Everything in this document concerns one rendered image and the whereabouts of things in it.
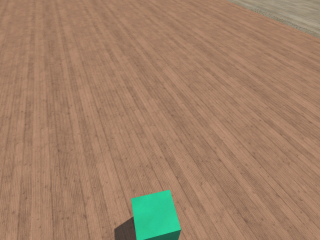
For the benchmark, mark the carton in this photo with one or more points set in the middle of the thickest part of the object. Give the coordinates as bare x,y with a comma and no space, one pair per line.
155,217

